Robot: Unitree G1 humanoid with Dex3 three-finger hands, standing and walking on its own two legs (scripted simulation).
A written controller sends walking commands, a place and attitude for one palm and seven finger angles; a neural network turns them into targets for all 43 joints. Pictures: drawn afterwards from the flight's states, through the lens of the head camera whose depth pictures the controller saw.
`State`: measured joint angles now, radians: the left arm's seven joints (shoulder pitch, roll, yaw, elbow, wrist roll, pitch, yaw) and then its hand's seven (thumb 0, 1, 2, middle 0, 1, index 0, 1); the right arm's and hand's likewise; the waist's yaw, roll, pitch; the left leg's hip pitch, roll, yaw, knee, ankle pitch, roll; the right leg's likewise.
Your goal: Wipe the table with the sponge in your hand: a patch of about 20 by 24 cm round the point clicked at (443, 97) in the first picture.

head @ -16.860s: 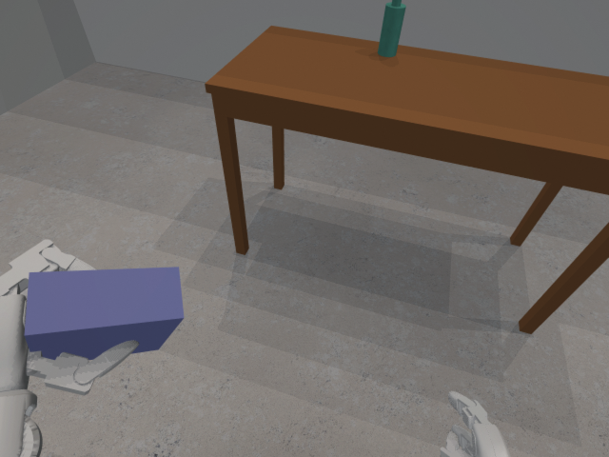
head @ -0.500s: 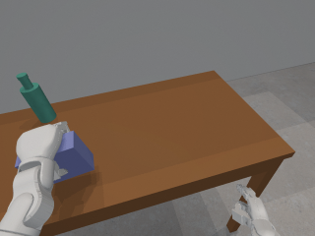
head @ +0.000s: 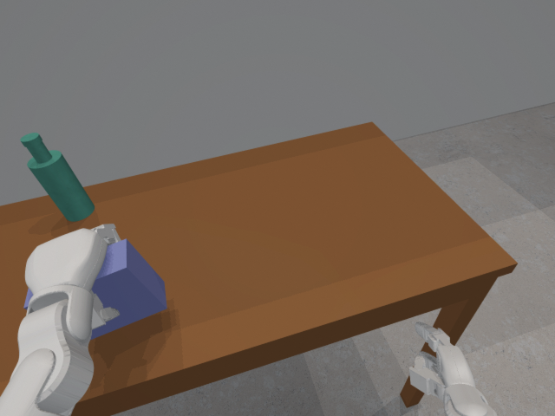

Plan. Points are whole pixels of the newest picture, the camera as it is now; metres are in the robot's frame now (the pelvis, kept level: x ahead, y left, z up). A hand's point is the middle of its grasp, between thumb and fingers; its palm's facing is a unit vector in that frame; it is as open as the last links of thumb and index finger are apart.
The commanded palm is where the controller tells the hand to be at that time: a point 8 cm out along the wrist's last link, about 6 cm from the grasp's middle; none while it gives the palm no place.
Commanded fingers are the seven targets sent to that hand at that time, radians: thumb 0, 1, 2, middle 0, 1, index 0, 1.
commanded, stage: move the sponge above the wiping area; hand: left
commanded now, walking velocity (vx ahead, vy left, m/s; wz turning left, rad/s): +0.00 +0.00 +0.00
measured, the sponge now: (111, 299) +0.23 +0.29 +0.07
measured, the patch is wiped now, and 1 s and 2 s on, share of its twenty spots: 0.00 0.00 0.00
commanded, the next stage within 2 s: none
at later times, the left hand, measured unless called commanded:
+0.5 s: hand (115, 290) +0.23 +0.27 +0.10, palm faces -0.02 -0.13 -0.99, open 9.5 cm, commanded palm +0.20 +0.27 +0.19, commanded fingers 0.00 0.10 1.30 -1.20 -1.60 -1.20 -1.60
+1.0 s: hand (124, 297) +0.22 +0.25 +0.10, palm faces +0.00 -0.09 -1.00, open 9.5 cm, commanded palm +0.20 +0.27 +0.19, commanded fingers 0.00 0.10 1.30 -1.20 -1.60 -1.20 -1.60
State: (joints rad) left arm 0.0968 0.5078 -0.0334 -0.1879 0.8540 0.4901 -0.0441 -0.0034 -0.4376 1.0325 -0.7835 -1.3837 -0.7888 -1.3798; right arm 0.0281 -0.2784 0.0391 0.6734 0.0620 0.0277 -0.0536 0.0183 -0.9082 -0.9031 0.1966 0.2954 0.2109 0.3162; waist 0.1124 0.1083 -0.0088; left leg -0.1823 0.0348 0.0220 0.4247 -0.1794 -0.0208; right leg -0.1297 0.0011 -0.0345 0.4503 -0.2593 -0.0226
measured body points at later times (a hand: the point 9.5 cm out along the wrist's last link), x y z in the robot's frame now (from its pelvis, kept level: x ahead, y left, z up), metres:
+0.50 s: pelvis +0.00 +0.00 +0.00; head -0.02 -0.05 +0.45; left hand +0.23 +0.27 +0.15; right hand +0.25 -0.21 -0.08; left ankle +0.03 +0.14 -0.74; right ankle -0.01 -0.11 -0.74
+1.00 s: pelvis +0.00 +0.00 +0.00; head -0.02 -0.05 +0.45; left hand +0.22 +0.25 +0.15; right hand +0.25 -0.21 -0.08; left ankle +0.03 +0.14 -0.74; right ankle -0.01 -0.11 -0.74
